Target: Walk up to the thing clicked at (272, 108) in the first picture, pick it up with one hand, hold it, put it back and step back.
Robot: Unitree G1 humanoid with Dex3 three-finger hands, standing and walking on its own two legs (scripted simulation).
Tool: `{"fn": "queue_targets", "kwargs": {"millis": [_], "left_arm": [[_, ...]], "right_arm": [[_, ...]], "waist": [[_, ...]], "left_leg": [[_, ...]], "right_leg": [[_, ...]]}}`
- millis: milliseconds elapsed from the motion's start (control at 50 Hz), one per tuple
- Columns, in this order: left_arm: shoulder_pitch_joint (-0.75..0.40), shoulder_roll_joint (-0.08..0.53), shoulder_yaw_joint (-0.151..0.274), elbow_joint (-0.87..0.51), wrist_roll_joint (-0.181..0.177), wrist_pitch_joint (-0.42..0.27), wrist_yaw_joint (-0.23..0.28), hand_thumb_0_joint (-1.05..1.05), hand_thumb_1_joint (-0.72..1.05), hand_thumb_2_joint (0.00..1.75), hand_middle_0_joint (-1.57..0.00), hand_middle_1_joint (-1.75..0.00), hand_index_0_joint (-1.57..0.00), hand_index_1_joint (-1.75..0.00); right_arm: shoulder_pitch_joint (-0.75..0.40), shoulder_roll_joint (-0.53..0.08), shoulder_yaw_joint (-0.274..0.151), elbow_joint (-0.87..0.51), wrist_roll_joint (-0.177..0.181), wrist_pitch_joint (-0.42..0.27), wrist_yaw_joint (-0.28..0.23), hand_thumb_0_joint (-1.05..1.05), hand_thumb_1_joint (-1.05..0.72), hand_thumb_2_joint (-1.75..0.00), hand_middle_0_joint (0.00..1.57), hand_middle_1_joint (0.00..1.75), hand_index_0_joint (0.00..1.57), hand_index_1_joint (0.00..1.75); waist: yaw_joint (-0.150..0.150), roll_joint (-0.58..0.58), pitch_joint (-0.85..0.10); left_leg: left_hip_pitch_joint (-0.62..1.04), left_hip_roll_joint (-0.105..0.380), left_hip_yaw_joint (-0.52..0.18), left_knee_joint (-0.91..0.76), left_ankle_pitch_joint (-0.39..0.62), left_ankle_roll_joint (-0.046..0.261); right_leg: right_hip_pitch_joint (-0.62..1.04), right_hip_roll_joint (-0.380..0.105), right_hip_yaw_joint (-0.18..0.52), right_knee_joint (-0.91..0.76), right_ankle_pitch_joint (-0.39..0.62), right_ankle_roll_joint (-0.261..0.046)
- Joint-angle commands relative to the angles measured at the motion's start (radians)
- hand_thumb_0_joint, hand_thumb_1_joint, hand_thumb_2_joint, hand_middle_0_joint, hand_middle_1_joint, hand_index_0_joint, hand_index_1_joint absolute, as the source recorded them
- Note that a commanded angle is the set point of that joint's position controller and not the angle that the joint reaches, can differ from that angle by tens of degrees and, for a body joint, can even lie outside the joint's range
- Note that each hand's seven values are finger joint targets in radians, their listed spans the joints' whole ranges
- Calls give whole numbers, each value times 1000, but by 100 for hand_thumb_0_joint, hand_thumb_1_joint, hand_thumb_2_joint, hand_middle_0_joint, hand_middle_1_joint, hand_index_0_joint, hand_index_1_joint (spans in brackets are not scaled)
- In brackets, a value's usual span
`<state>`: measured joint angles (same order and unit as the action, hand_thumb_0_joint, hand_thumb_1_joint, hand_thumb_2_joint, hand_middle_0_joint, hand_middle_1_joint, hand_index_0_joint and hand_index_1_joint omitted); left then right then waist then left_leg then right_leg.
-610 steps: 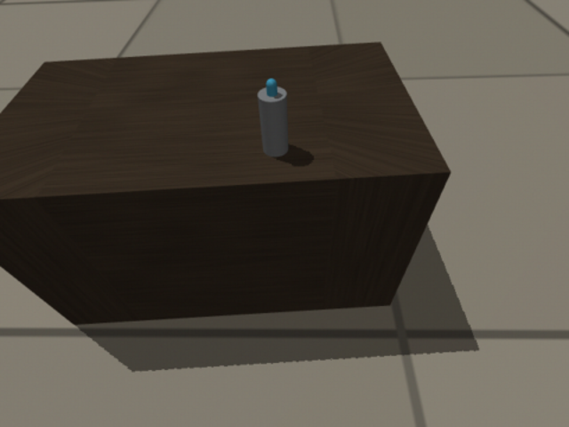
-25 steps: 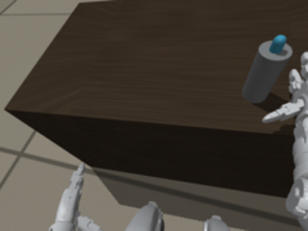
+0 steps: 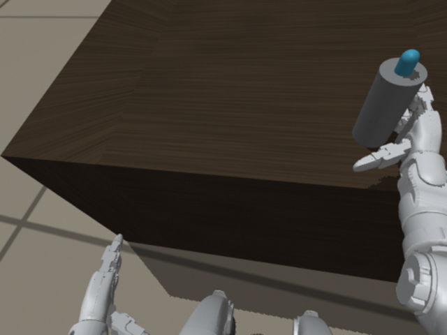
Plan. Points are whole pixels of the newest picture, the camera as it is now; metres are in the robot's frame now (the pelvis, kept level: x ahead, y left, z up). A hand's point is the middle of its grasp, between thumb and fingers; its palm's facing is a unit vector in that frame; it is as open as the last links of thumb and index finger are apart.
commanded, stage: close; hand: right
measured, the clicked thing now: (387, 100) +0.52 -0.18 +0.10
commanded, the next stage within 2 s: settle in 0.74 s
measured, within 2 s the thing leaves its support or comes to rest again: leaves its support in 1.18 s
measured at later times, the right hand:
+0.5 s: hand (380, 114) +0.50 -0.18 +0.07, palm faces +0.09 +1.00 +0.02, open 14.0 cm
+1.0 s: hand (383, 116) +0.50 -0.18 +0.08, palm faces +0.07 +1.00 +0.01, open 9.2 cm
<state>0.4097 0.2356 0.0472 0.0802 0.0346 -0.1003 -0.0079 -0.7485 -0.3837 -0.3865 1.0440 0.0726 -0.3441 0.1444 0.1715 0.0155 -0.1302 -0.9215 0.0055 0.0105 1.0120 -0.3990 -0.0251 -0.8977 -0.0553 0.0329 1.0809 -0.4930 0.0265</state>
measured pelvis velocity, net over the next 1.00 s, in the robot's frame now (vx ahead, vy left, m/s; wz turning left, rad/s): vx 0.01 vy -0.01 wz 0.00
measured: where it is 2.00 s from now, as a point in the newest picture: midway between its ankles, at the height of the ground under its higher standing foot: outside the picture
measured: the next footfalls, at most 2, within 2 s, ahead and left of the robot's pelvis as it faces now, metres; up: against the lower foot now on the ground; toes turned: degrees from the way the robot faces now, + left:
none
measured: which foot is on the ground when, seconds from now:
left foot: down 0.00-1.00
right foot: down 0.00-1.00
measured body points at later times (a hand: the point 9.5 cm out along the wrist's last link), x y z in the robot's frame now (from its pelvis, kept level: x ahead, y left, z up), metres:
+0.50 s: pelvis +0.01 +0.00 +0.00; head +0.11 -0.03 +0.44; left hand +0.15 +0.26 -0.01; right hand +0.49 -0.23 +0.08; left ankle +0.05 +0.14 -0.66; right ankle +0.01 -0.13 -0.66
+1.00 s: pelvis +0.01 -0.01 +0.01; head +0.11 -0.03 +0.45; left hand +0.16 +0.26 -0.01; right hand +0.49 -0.24 +0.08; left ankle +0.05 +0.14 -0.66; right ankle +0.01 -0.13 -0.66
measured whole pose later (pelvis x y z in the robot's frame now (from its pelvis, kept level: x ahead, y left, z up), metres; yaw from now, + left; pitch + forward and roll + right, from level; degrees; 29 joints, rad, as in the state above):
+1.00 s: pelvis +0.01 -0.01 +0.01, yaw +0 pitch +18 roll +2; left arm 0.38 0.24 0.06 0.12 0.03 -0.08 -0.01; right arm -0.76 -0.39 -0.39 1.03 0.06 -0.32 0.13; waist 0.17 0.00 -0.13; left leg -0.89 0.01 0.00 0.98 -0.40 -0.03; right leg -0.86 -0.05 0.02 1.05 -0.50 0.02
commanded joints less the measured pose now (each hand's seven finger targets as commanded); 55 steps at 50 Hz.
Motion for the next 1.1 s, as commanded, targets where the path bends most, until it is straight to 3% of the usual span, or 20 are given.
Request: {"fn": "queue_targets", "kwargs": {"millis": [0, 120, 200, 240, 320, 340, 380, 420, 500, 560, 580, 640, 660, 700, 740, 800, 860, 980, 1060, 1080], "left_arm": [[17, 130, 74, -156, 2, -53, 17, 0, -58, 7, -5, -5, -4, -6], [-26, 134, 83, -205, 4, -57, 20, 0, -57, 6, -5, -5, -4, -5], [-6, 163, 107, -193, 6, -50, 20, 0, -57, 6, -4, -5, -4, -5], [8, 131, 82, -168, 8, -49, 16, 0, -57, 7, -4, -5, -4, -5], [-10, 167, 108, -201, 8, -49, 17, 0, -56, 6, -4, -5, -4, -5], [16, 144, 89, -177, 10, -48, 14, 0, -56, 6, -4, -5, -4, -5], [39, 126, 78, -105, 5, -42, 10, 0, -56, 6, -4, -5, -4, -5], [-68, 180, 120, -224, 5, -52, 16, 0, -56, 6, -4, -5, -4, -5], [59, 113, 70, -76, -2, -34, 2, 0, -56, 6, -4, -5, -4, -5], [-35, 149, 90, -198, 3, -47, 10, 0, -55, 6, -4, -5, -4, -5], [13, 124, 72, -151, 3, -42, 7, 0, -54, 5, -4, -5, -4, -5], [-4, 132, 77, -149, -4, -40, 8, 0, -55, 5, -4, -5, -4, -5], [-48, 158, 102, -216, -3, -44, 13, 0, -55, 5, -4, -5, -4, -5], [51, 133, 85, -109, 0, -29, 7, 0, -55, 5, -4, -5, -4, -5], [16, 126, 72, -107, -8, -26, 5, 0, -54, 4, -4, -5, -4, -5], [0, 183, 137, -128, -3, -29, 14, 0, -54, 5, -4, -5, -4, -4], [-32, 148, 101, -148, -7, -33, 10, 0, -57, 6, -6, -5, -5, -6], [-5, 115, 59, -124, -9, -33, 11, 0, -56, 6, -5, -5, -5, -6], [1, 126, 73, -53, -7, -32, 16, 0, -56, 6, -5, -5, -5, -6], [-66, 157, 96, -133, -11, -42, 23, 0, -55, 6, -5, -5, -5, -6]], "right_arm": [[-441, -207, -14, -259, 4, -81, -21, 0, 59, 0, 22, 6, 21, 6], [-492, -190, -16, -223, -7, -96, -33, 0, 59, 0, 34, 15, 33, 15], [-522, -257, -41, -224, -18, -91, -41, 0, 58, -4, 44, 23, 43, 23], [-529, -181, 10, -159, -20, -82, -35, 0, 53, -9, 51, 28, 50, 29], [-579, -272, -39, -210, -27, -85, -40, 0, 52, -16, 63, 39, 62, 39], [-567, -206, 7, -171, -26, -77, -35, 0, 48, -18, 66, 41, 65, 41], [-484, -199, -16, -80, -21, -58, -32, 0, 44, -26, 76, 51, 76, 51], [-567, -271, -42, -223, -22, -80, -39, 0, 43, -31, 86, 58, 86, 59], [-360, -169, -18, -67, -8, -54, -25, 0, 28, -44, 95, 71, 96, 71], [-440, -212, -20, -204, -15, -77, -18, 0, 19, -54, 105, 81, 105, 81], [-395, -130, 21, -151, -3, -67, -10, 0, 13, -58, 109, 85, 109, 86], [-378, -215, -40, -207, -2, -69, -17, 0, 1, -70, 115, 95, 115, 95], [-394, -208, -21, -254, -10, -69, -14, 0, -3, -72, 120, 98, 119, 98], [-327, -132, 8, -181, -3, -47, -9, 0, -17, -82, 127, 107, 127, 107], [-388, -214, -48, -243, 2, -49, -23, 0, -21, -96, 129, 118, 130, 118], [-431, -171, -17, -238, 0, -45, -20, 0, -28, -105, 136, 127, 137, 127], [-443, -177, -15, -218, -3, -52, -22, 0, -29, -121, 129, 134, 131, 134], [-531, -231, -30, -338, 11, -52, -1, 0, -20, -124, 129, 138, 132, 138], [-547, -227, -25, -326, 17, -34, -16, 0, -20, -125, 132, 140, 135, 140], [-606, -263, -37, -408, 20, -44, -23, 0, -18, -125, 131, 140, 135, 140]], "waist": [[-22, -141, -430], [27, -97, -460], [27, -125, -494], [39, -125, -448], [26, -183, -542], [37, -150, -498], [22, -127, -395], [13, -154, -549], [-6, -103, -348], [2, -127, -513], [16, -110, -439], [0, -123, -439], [15, -124, -528], [12, -115, -420], [-10, -129, -430], [30, -116, -458], [16, -109, -430], [-15, -189, -548], [-25, -179, -461], [-10, -162, -547]], "left_leg": [[263, -26, 6, -110, 216, 34], [253, -28, 4, -100, 247, 30], [276, -26, 4, -100, 279, 28], [250, -29, 9, -102, 264, 30], [265, -29, 12, -90, 309, 32], [267, -31, 14, -100, 308, 31], [235, -30, 11, -107, 280, 31], [283, -31, 15, -97, 296, 33], [248, -34, 19, -106, 294, 32], [318, -28, 9, -101, 314, 30], [287, -31, 12, -105, 291, 31], [283, -30, 12, -99, 317, 30], [318, -29, 13, -98, 343, 30], [284, -30, 17, -95, 342, 31], [284, -27, 13, -92, 354, 33], [257, -30, 21, -94, 341, 33], [263, -27, 20, -107, 301, 32], [319, -25, 13, -109, 387, 36], [299, -26, 10, -138, 331, 36], [340, -25, 10, -151, 339, 33]], "right_leg": [[223, 36, -27, -159, 253, -30], [222, 32, -18, -135, 272, -38], [236, 35, -19, -130, 305, -34], [230, 36, -21, -134, 290, -34], [297, 31, -16, -133, 367, -25], [275, 34, -20, -130, 350, -28], [210, 40, -24, -137, 315, -32], [286, 32, -14, -147, 350, -25], [188, 39, -24, -154, 343, -29], [255, 34, -25, -148, 349, -31], [230, 34, -26, -151, 323, -31], [240, 34, -23, -150, 364, -30], [287, 30, -20, -148, 390, -30], [245, 35, -25, -152, 394, -27], [248, 35, -22, -154, 422, -25], [293, 26, -11, -154, 428, -25], [271, 28, -13, -165, 376, -27], [375, 35, -23, -165, 489, -19], [342, 43, -29, -190, 407, -23], [387, 41, -26, -192, 402, -27]]}}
